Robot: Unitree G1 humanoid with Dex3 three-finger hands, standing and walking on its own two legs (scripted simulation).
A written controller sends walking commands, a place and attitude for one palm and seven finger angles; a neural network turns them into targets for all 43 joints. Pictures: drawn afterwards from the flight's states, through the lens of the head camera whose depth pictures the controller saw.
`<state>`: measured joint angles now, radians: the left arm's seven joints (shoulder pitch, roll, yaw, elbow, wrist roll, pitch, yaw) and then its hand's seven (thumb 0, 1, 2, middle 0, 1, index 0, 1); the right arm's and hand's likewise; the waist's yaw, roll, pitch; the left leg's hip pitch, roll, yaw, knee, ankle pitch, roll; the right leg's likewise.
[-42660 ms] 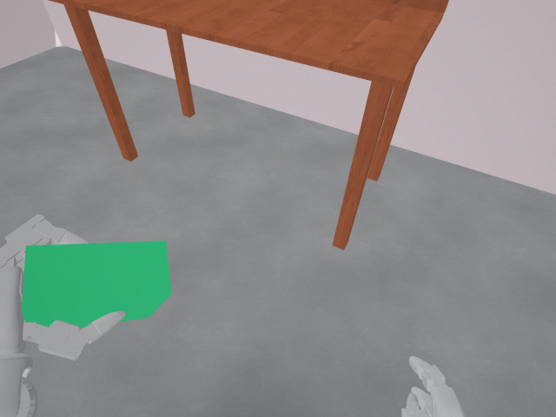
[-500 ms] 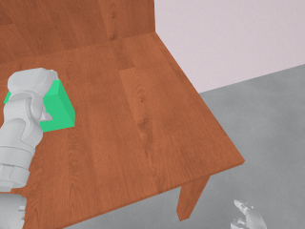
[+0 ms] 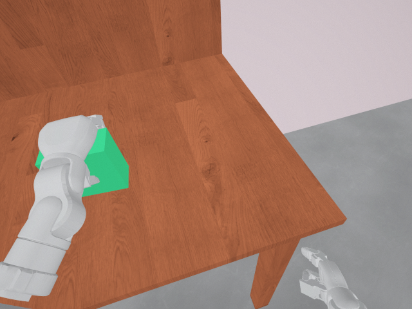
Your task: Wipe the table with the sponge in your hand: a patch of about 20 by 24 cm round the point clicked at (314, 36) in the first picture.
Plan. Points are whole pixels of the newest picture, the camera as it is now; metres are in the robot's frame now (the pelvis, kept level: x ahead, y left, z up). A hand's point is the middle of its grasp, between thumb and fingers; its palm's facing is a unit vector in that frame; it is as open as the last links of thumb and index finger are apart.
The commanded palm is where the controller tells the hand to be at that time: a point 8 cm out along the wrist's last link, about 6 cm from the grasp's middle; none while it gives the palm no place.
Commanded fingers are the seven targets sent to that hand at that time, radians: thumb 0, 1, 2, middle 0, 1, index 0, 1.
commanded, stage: wipe back along the first lane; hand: left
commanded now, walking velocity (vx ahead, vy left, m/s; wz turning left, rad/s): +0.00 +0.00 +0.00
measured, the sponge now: (93, 171) +0.32 +0.29 +0.10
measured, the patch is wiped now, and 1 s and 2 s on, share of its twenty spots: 0.95 0.95 0.95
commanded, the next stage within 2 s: lift the sponge slowly off the table in 1.00 s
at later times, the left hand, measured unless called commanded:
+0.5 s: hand (83, 174) +0.28 +0.27 +0.15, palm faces +0.13 -0.05 -0.99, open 9.7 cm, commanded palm +0.22 +0.26 +0.17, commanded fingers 0.00 0.10 1.30 -1.20 -1.60 -1.20 -1.60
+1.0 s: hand (78, 200) +0.23 +0.25 +0.15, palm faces +0.11 -0.05 -0.99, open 9.7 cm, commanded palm +0.17 +0.25 +0.18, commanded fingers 0.00 0.10 1.30 -1.20 -1.60 -1.20 -1.60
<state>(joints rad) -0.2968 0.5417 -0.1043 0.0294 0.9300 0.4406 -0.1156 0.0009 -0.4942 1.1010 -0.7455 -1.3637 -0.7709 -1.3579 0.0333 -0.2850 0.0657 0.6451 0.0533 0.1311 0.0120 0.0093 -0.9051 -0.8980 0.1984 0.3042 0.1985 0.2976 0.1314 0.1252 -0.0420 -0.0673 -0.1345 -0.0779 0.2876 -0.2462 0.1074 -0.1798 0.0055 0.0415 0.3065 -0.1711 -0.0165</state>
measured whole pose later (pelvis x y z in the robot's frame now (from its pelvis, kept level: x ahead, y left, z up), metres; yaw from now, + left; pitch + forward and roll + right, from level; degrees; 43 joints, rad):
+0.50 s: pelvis -0.01 -0.01 +0.00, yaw -2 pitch +1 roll -2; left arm -0.08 0.54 -0.07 -0.21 0.91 0.54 -0.08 0.01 -0.47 1.09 -0.72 -1.37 -0.75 -1.37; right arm 0.04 -0.29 0.08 0.65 0.06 0.13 0.02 0.01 -0.90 -0.90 0.20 0.30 0.20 0.30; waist 0.13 0.13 -0.03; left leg -0.06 -0.12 -0.04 0.33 -0.27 0.11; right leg -0.19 0.02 0.07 0.36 -0.19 -0.01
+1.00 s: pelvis -0.01 -0.05 +0.00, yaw -2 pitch +0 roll -1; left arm 0.16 0.60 0.05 -0.38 0.84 0.52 -0.09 0.01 -0.47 1.09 -0.72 -1.38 -0.75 -1.37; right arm 0.02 -0.29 0.08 0.62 0.05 0.13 -0.01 0.01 -0.90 -0.90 0.20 0.30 0.20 0.30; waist 0.14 0.12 -0.02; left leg -0.07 -0.08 -0.04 0.38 -0.31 0.08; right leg -0.20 0.07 0.06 0.41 -0.21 -0.03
